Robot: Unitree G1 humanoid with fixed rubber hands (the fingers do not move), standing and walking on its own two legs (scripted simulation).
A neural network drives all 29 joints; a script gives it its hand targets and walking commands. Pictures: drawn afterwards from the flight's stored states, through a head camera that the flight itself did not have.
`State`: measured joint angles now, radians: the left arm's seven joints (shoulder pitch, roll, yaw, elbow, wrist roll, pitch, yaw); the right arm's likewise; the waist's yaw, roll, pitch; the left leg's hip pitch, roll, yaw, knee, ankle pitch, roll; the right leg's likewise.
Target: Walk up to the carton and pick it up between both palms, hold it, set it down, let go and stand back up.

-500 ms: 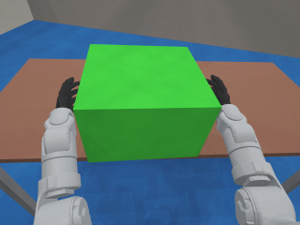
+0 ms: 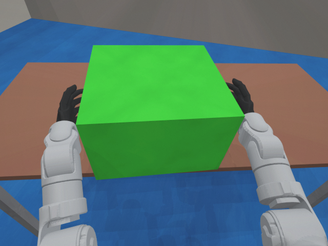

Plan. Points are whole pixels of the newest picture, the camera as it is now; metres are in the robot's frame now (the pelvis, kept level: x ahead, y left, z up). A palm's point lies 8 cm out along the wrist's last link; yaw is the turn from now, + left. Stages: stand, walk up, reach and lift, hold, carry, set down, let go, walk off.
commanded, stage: hold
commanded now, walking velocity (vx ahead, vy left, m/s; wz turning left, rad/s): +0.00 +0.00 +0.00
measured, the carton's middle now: (154, 106) +0.43 +0.01 +0.13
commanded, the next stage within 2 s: none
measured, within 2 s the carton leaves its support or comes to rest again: neither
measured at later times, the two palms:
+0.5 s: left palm (55, 119) +0.34 +0.22 +0.18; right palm (240, 103) +0.36 -0.18 +0.20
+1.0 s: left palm (58, 118) +0.34 +0.21 +0.18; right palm (244, 103) +0.35 -0.19 +0.20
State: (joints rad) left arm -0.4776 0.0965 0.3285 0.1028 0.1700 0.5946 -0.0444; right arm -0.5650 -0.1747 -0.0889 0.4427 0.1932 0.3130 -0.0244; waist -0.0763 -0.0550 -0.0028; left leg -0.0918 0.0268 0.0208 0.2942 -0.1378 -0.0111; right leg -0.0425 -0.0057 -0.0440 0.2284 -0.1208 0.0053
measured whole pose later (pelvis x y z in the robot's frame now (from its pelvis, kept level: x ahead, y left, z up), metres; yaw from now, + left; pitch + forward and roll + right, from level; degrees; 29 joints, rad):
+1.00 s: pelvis -0.01 +0.00 +0.00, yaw +0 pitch -5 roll -1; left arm -0.50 0.09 0.37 0.01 0.20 0.72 -0.09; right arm -0.62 -0.18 -0.08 0.39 0.22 0.42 -0.04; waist -0.07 -0.06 -0.01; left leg -0.07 0.03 0.02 0.28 -0.12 -0.02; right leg -0.03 0.00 -0.04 0.23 -0.12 0.00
